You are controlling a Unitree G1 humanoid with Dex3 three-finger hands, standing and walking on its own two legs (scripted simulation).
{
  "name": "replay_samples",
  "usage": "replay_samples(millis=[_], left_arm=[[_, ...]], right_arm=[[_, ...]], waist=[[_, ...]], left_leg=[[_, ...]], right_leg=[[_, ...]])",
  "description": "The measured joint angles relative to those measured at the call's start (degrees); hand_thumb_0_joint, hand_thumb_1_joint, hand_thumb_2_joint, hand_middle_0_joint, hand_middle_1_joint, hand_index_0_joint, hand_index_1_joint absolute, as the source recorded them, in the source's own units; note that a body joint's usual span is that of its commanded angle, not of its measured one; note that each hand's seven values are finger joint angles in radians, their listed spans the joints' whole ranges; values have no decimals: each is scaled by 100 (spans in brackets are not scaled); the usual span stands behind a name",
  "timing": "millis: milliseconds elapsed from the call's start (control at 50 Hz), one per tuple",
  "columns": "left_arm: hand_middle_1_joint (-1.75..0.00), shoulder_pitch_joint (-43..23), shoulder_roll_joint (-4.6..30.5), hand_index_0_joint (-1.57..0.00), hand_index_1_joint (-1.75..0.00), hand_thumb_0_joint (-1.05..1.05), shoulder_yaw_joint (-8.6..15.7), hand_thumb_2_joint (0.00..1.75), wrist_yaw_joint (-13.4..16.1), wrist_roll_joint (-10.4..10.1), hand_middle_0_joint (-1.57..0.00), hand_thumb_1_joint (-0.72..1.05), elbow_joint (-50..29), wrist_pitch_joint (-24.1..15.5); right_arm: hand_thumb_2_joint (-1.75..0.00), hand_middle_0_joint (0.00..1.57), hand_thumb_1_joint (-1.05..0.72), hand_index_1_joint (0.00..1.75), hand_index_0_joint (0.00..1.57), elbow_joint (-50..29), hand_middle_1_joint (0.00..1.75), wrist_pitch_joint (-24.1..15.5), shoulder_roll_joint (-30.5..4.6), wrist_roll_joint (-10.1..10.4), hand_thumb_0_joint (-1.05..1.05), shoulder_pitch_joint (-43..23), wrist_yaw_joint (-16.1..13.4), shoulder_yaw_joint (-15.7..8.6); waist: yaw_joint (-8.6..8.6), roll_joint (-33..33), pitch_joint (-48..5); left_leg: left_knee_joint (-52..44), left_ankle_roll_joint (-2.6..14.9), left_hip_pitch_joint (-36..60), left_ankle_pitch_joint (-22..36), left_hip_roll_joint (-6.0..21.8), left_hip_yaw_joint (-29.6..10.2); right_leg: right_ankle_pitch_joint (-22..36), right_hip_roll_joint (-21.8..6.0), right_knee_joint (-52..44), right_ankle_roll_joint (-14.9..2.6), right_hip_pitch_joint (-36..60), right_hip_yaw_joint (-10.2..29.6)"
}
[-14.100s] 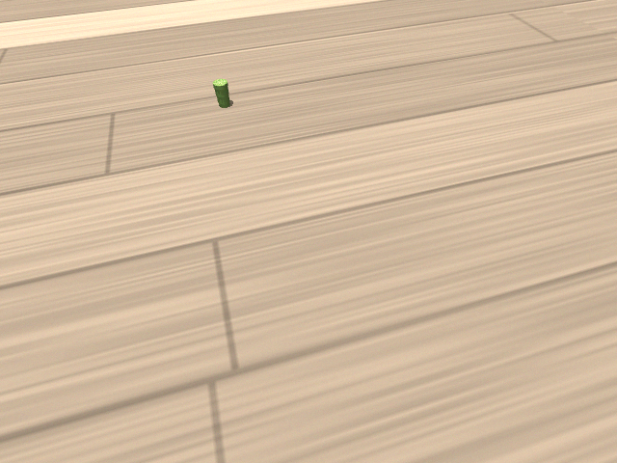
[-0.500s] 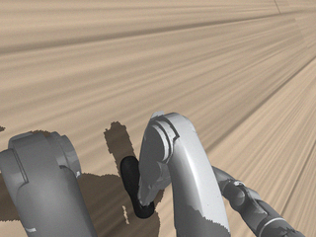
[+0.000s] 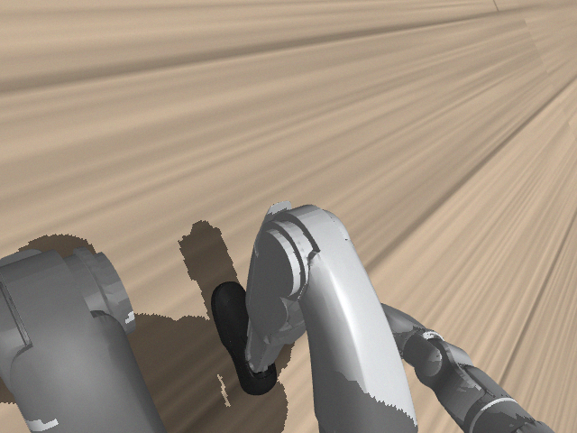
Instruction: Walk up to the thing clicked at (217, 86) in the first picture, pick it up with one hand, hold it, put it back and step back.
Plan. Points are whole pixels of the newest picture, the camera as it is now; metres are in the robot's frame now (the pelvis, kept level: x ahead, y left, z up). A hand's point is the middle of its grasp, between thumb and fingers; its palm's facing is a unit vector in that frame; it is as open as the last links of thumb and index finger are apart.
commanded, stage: settle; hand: left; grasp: from the side
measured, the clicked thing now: out of the picture +0.43 +0.32 -0.20
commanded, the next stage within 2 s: none
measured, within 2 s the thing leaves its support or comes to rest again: leaves its support in 0.28 s
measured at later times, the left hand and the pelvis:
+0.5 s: hand out of the picture +0.41 +0.33 -0.14, palm faces +0.47 -0.88 -0.02, open 11.1 cm; pelvis +0.00 +0.00 +0.01, yaw +1 degrees
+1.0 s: hand out of the picture +0.38 +0.35 -0.02, palm faces +0.45 -0.89 -0.07, open 11.1 cm; pelvis +0.01 -0.01 +0.04, yaw +6 degrees
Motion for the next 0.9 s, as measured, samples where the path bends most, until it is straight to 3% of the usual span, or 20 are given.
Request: replay_samples(millis=[240, 380, 580, 900], left_arm=[[-91, -71, 20, -63, -95, 0, 17, 83, 72, 89, -66, -33, -138, 111], [-96, 12, -129, -62, -100, 0, 47, 92, 18, 95, -66, -41, -649, 318], [-99, 219, -575, -63, -103, -1, -218, 98, -175, -2, -66, -46, -1627, 894], [-97, 583, -1507, -65, -101, -1, -672, 101, -539, -207, -68, -48, -3226, 2133]], right_arm=[[-90, 20, -89, 30, 21, -14, 30, 50, 5, 4, 0, 39, 9, -15], [-91, 20, -90, 30, 21, 15, 30, 81, 34, 78, 0, 138, 25, -195], [-90, 20, -90, 30, 21, 107, 30, 108, 78, 366, 0, 412, 72, -685], [-90, 20, -89, 30, 21, 336, 30, 173, 369, 1118, 0, 953, 1, -1672]], waist=[[-17, 10, 17], [47, 81, -84], [222, 392, -538], [618, 1041, -1548]], left_leg=[[-22, 10, -3, -16, -1, -12], [-78, 10, -22, -10, -2, 42], [-291, 16, -125, 62, -19, 260], [-877, 44, -327, 198, -38, 845]], right_leg=[[-16, -4, -41, -1, 21, -17], [-40, -34, -61, -23, 6, 10], [-95, -144, -115, -69, -106, 136], [-243, -385, -283, -183, -411, 512]])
